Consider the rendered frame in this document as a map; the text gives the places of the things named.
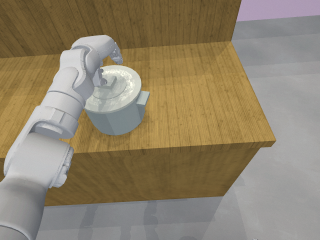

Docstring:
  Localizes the lid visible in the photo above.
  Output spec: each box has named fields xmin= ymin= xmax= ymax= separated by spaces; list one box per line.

xmin=84 ymin=65 xmax=142 ymax=114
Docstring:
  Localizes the table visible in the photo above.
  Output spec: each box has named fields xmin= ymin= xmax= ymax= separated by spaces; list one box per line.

xmin=0 ymin=0 xmax=277 ymax=207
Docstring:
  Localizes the left robot upper arm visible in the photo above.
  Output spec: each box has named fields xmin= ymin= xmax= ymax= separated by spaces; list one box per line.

xmin=0 ymin=131 xmax=74 ymax=240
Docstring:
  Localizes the robot left hand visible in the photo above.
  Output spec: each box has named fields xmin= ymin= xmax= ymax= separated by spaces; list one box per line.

xmin=71 ymin=35 xmax=123 ymax=87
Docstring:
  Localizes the pot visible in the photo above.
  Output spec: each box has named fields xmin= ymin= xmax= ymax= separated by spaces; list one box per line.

xmin=84 ymin=90 xmax=150 ymax=136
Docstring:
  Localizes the knob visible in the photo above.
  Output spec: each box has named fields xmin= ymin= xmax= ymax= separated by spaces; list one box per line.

xmin=98 ymin=74 xmax=117 ymax=90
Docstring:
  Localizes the left robot forearm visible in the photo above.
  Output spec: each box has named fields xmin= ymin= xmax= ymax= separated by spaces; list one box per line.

xmin=3 ymin=43 xmax=101 ymax=176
